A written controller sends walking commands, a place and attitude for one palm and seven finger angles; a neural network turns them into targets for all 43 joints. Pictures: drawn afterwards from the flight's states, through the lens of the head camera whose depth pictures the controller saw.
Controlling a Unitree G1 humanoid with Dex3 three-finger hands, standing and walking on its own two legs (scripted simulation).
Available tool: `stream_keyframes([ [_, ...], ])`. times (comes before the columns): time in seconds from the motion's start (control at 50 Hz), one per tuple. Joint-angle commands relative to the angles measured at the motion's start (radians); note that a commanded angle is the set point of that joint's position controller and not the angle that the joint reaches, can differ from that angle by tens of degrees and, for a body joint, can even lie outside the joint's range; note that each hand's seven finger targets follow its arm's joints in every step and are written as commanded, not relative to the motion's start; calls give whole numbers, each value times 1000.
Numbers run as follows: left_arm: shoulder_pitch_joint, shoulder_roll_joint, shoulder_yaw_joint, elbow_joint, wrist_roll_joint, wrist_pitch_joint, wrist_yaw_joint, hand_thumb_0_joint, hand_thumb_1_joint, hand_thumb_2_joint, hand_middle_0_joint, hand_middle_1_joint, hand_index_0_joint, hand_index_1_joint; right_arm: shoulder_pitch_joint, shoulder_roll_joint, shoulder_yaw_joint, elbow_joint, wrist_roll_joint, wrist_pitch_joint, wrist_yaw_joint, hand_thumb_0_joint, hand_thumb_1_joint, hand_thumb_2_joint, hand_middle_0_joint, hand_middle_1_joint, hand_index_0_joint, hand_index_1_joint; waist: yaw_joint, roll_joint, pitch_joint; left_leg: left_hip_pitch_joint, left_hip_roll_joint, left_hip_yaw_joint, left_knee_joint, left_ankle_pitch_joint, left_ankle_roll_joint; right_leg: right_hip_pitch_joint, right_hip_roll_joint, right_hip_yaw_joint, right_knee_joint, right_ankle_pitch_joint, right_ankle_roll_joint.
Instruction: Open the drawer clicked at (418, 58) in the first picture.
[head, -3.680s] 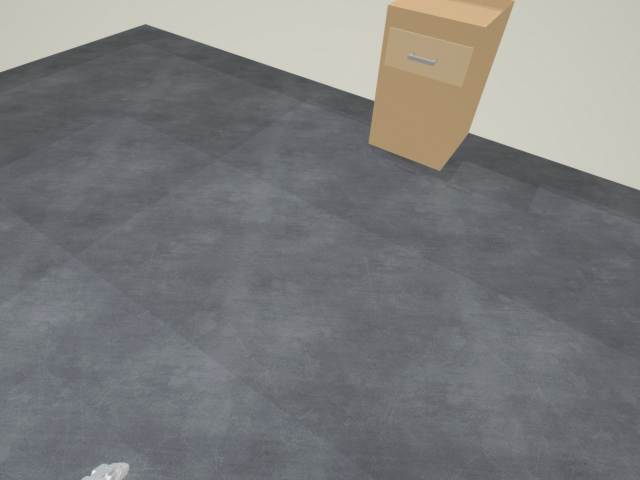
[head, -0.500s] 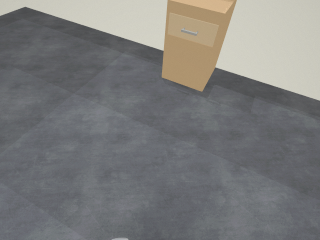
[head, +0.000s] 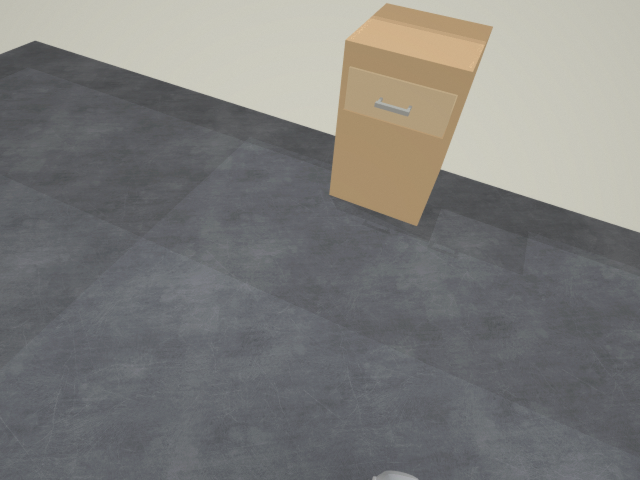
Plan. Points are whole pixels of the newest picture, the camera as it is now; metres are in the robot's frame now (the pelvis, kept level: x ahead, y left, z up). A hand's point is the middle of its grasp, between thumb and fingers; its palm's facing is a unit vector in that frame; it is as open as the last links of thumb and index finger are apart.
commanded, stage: walk to a spot facing it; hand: left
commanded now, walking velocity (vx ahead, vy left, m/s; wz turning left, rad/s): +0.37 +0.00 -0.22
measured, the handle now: (393, 106) +1.34 -0.19 -0.23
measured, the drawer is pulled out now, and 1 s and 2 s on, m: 0.00 0.00 0.00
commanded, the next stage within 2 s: turn to face it in 0.86 s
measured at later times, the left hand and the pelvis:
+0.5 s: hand (267, 380) +0.30 +0.10 -0.16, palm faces +0.00 -0.97 -0.24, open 7.2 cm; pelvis +0.22 -0.08 +0.00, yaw -4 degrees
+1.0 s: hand (257, 341) +0.38 +0.13 -0.19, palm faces +0.11 -0.98 -0.14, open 7.4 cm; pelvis +0.44 -0.03 -0.01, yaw +1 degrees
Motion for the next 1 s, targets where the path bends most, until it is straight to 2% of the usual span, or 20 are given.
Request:
stream_keyframes([
  [0.0,15,-1,7,-68,-2,9,-10,0,900,900,-200,-300,-200,-300,128,-90,-10,14,0,-3,0,0,-900,-900,200,300,200,300,-1,125,60,25,247,-190,-342,16,64,-133,-52,30,-36,112,17],
  [0.1,-126,12,6,-126,-4,12,-20,0,900,900,-200,-300,-200,-300,182,-106,-19,41,-2,1,2,0,-900,-900,200,300,200,300,-28,126,86,145,253,-127,-344,81,94,-195,-74,-15,-291,134,34],
  [0.2,-208,10,-1,-156,-8,-10,-20,0,900,900,-200,-300,-200,-300,231,-123,-24,75,-13,15,9,0,-900,-900,200,300,200,300,-56,149,88,181,264,-82,-257,192,80,-43,-12,-90,-564,67,1],
  [0.24,-120,25,7,-126,-5,-20,-18,0,900,900,-200,-300,-200,-300,214,-133,-25,78,-11,21,9,0,-900,-900,200,300,200,300,-9,140,43,171,250,-39,-128,335,59,107,33,-129,-623,72,-23],
  [0.26,11,53,14,-85,-1,-30,-15,0,900,900,-200,-300,-200,-300,200,-137,-24,75,-5,22,10,0,-900,-900,200,300,200,300,54,104,-29,142,210,2,48,411,30,282,61,-136,-693,104,-38],
  [0.28,158,127,34,-36,5,-45,-7,0,900,900,-200,-300,-200,-300,199,-114,-21,69,4,20,20,0,-900,-900,200,300,200,300,116,-14,-128,-24,157,38,307,319,-6,531,-29,-17,-719,86,-81],
  [0.3,272,259,66,-9,2,-51,10,0,900,900,-200,-300,-200,-300,218,-44,-3,30,15,16,28,0,-900,-900,200,300,200,300,138,-292,-232,-326,17,38,633,-231,-51,751,-314,421,-831,99,-183],
  [0.32,275,274,64,-5,-22,-45,18,0,900,900,-200,-300,-200,-300,140,-70,-6,-5,14,24,24,0,-900,-900,200,300,200,300,135,-223,-211,-417,3,-119,801,-337,-37,724,-369,545,-941,98,-221],
  [0.4,9,98,15,-59,-20,-59,22,0,900,900,-200,-300,-200,-300,90,-33,-14,22,0,39,23,0,-900,-900,200,300,200,300,12,-12,-1,-377,117,-213,798,-50,-37,326,-265,223,-999,82,-137],
  [0.44,19,55,-1,-50,-13,-70,22,0,900,900,-200,-300,-200,-300,132,-9,-11,37,-7,61,28,0,-900,-900,200,300,200,300,-22,-37,16,-341,107,-193,735,-3,-51,259,-215,106,-1019,160,-111],
  [0.6,96,71,-14,-13,-15,-92,26,0,900,900,-200,-300,-200,-300,-58,-31,-14,-49,-2,69,55,0,-900,-900,200,300,200,300,-7,-61,72,-491,101,-168,465,118,-74,411,-196,-8,-1040,335,-125],
  [0.72,168,94,-18,19,-12,-84,35,0,900,900,-200,-300,-200,-300,-204,-38,1,-106,1,58,67,0,-900,-900,200,300,200,300,28,-31,109,-418,51,-109,233,104,-30,519,-215,-52,-1006,509,-111],
  [0.76,169,106,-17,25,-12,-79,37,0,900,900,-200,-300,-200,-300,-181,-52,0,-104,0,53,61,0,-900,-900,200,300,200,300,10,-40,95,-337,20,-83,187,64,-4,542,-222,-75,-933,664,-107],
  [0.8,150,126,-12,23,-12,-76,38,0,900,900,-200,-300,-200,-300,-17,-88,-11,-60,-6,44,48,0,-900,-900,200,300,200,300,-61,-31,-1,-116,-40,-55,122,44,26,534,-204,-130,-702,848,-80],
  [0.82,139,128,-12,15,-18,-74,37,0,900,900,-200,-300,-200,-300,136,-129,-24,-16,-12,40,41,0,-900,-900,200,300,200,300,-129,6,-89,113,-36,-81,63,136,46,425,-162,-170,-495,765,-47],
  [0.84,186,83,-13,-5,-30,-71,29,0,900,900,-200,-300,-200,-300,257,-240,-48,8,-23,34,28,0,-900,-900,200,300,200,300,-152,206,-239,382,183,-384,19,255,125,192,-35,-194,-210,359,6],
  [0.86,175,46,-28,-38,-38,-73,20,0,900,900,-200,-300,-200,-300,315,-307,-61,23,-8,39,18,0,-900,-900,200,300,200,300,-150,336,-287,498,382,-679,-89,412,232,-24,70,-109,72,-273,16],
  [0.9,43,50,-21,-59,-32,-58,25,0,900,900,-200,-300,-200,-300,177,-240,-47,-1,6,42,8,0,-900,-900,200,300,200,300,-101,137,-114,240,359,-579,-183,224,206,-102,-17,0,176,-199,-3],
  [0.94,53,22,-16,-35,-16,-42,16,0,900,900,-200,-300,-200,-300,52,-137,-13,-27,3,25,5,0,-900,-900,200,300,200,300,-39,83,10,34,281,-405,-226,226,124,-50,-68,36,97,-64,11],
  [0.98,124,-17,-19,-7,-12,-15,18,0,900,900,-200,-300,-200,-300,39,-97,3,-18,5,11,-1,0,-900,-900,200,300,200,300,6,104,0,-24,225,-247,-224,425,80,24,-54,34,27,-16,25],
])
